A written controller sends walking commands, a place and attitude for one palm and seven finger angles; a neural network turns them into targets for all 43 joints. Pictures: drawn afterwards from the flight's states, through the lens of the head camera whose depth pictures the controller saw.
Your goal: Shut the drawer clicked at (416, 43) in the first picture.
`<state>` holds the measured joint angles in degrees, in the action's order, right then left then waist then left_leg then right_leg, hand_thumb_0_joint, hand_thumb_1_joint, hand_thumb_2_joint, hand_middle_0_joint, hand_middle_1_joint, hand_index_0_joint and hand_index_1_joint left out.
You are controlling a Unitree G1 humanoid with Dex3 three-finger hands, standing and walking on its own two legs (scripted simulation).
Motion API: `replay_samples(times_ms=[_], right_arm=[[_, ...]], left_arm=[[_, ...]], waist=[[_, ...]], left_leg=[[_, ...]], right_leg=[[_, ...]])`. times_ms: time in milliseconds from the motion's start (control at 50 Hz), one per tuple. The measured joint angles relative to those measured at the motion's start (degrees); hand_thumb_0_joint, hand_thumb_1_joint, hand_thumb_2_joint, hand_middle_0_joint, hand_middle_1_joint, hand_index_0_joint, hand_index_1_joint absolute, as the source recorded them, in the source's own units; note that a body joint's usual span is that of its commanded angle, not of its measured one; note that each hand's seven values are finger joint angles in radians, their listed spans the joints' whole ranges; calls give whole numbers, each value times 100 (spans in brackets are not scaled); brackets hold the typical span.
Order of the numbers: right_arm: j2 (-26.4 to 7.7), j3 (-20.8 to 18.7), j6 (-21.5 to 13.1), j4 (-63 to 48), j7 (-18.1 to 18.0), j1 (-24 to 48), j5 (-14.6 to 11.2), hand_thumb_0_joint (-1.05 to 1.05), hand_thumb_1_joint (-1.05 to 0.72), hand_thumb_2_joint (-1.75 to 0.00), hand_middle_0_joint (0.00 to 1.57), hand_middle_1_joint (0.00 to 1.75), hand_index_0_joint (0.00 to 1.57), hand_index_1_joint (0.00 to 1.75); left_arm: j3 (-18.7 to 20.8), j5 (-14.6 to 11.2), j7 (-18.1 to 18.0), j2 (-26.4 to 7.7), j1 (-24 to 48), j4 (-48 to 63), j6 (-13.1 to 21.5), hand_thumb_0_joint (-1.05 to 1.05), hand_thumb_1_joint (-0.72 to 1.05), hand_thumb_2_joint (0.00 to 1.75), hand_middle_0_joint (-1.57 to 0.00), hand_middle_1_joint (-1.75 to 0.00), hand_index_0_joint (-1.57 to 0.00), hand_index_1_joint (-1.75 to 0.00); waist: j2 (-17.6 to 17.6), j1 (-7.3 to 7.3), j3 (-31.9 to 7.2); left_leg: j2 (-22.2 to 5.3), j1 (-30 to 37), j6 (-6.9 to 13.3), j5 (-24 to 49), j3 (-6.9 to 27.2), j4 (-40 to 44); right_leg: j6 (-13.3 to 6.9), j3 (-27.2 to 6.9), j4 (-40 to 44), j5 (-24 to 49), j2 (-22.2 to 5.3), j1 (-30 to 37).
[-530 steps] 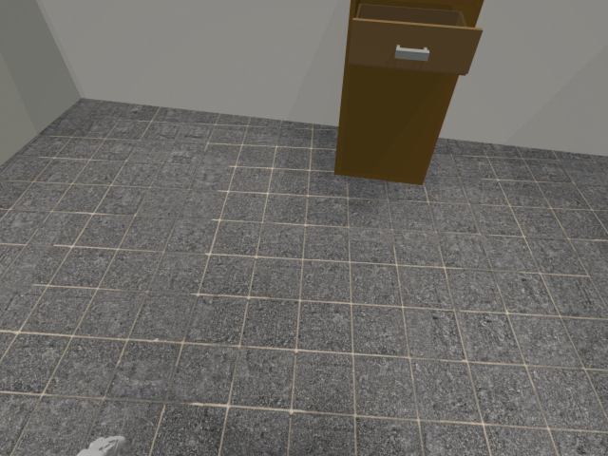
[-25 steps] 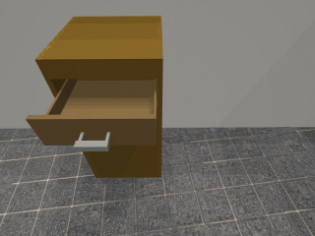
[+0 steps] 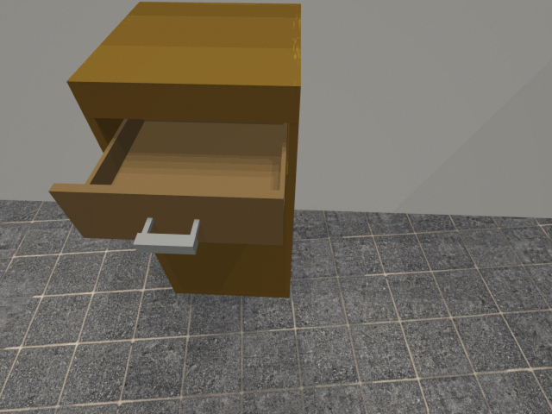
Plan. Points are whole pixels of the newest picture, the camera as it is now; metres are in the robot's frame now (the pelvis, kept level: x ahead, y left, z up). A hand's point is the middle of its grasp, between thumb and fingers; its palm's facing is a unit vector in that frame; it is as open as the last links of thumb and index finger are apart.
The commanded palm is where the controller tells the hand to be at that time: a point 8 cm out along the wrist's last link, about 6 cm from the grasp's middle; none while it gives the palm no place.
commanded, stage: look again from close up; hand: left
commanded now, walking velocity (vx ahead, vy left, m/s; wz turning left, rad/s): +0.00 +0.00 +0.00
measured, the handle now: (169, 233) +0.41 +0.22 -0.02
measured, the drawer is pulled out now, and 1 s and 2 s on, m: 0.21 0.21 0.21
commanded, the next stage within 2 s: raise the hand and make a fist in 0.34 s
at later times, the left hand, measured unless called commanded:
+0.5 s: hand out of the picture +0.07 +0.22 -0.15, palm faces +0.12 -0.97 -0.20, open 7.3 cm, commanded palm +0.11 +0.25 -0.06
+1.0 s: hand out of the picture +0.13 +0.19 -0.01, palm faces +0.15 -0.99 -0.09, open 5.2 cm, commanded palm +0.14 +0.24 -0.01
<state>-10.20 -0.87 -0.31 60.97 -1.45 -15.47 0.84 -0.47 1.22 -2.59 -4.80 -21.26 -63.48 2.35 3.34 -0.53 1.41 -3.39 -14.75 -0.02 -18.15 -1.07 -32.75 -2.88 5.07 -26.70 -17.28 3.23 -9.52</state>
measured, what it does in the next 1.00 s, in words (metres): lowers itself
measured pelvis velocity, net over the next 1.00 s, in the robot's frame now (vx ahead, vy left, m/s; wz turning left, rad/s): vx -0.06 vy -0.02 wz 0.04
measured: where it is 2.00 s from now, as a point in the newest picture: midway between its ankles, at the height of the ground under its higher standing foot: outside the picture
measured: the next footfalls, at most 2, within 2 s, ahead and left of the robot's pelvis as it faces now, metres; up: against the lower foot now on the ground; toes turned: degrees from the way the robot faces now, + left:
none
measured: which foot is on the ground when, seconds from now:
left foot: down 0.00-1.00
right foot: down 0.00-1.00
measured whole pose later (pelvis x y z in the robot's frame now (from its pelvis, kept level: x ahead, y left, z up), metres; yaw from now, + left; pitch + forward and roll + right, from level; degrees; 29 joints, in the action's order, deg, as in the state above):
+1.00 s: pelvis -0.06 -0.02 -0.08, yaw +3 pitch +10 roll -2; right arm -14.0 -0.6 -12.9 28.3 -2.3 -7.5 -0.9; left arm 8.1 -13.7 11.3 -12.8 -25.4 3.1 29.5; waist 0.5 3.7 -6.0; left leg -1.9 -49.4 -1.0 -26.5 2.8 -65.4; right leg -4.4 8.8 -64.1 -30.3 0.3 -44.5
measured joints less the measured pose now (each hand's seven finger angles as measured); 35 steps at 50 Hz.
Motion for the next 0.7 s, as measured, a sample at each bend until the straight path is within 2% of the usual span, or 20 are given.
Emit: replay_samples(times_ms=[120,220,460,480,500,540,600,660,700], right_arm=[[86,120,-75,61,-31,-101,24,1,-94,-90,20,30,20,30],[115,202,-71,149,-24,-106,21,1,-94,-90,20,30,20,30],[167,271,-94,267,-14,-104,-2,0,-92,-90,20,30,20,30],[129,251,-135,39,-23,-192,-53,1,-92,-90,20,30,20,30],[94,253,-391,-198,-87,-319,-92,1,-93,-90,20,30,20,30],[22,209,-991,-489,-181,-466,-159,2,-93,-90,20,30,20,30],[-148,60,-1425,-1044,-135,-407,-166,2,-92,-90,20,30,20,30],[-301,-55,-1527,-1601,-11,-43,-106,1,-92,-90,20,30,20,30],[-311,-119,-1497,-1968,103,231,-74,1,-91,-90,20,30,20,30]], left_arm=[[45,-46,12,-311,254,124,-111,0,91,90,-20,-30,-21,-29],[38,-60,37,-456,447,223,-134,0,91,90,-20,-30,-20,-29],[5,-66,22,-477,616,200,-177,0,91,90,-20,-30,-20,-29],[126,-277,3,-450,307,1143,-569,1,91,90,-20,-30,-21,-30],[222,-408,-51,-467,-72,2302,-717,1,92,90,-21,-30,-21,-30],[233,-563,-300,-574,-552,4029,-463,2,93,90,-22,-31,-22,-31],[253,-770,-330,-606,-466,5483,-151,2,93,90,-24,-34,-24,-33],[387,-896,100,-481,-101,5980,647,1,92,90,-27,-38,-27,-38],[435,-1046,626,-377,-50,6096,1300,1,92,90,-30,-42,-30,-41]], waist=[[-275,93,-65],[-349,89,-41],[-402,63,73],[-382,45,74],[-413,86,74],[-469,118,-82],[-366,-58,-317],[-218,-138,-557],[-256,-146,-733]], left_leg=[[231,199,71,29,-145,141],[333,308,154,64,-218,282],[453,354,269,84,-275,382],[444,283,271,57,-262,320],[468,290,275,63,-295,361],[553,272,267,141,-355,489],[654,-27,301,149,-255,292],[561,-657,291,-29,-250,-284],[470,-1155,243,-155,-287,-707]], right_leg=[[140,-118,-202,-165,-249,34],[218,-185,-170,-163,-351,80],[357,-236,-71,-148,-470,126],[362,-222,-79,-137,-462,81],[316,-254,-188,-139,-486,-3],[215,-279,-533,-179,-581,-259],[210,-234,-733,-312,-676,-484],[377,-241,-984,-444,-608,-965],[340,-280,-1412,-519,-541,-1489]])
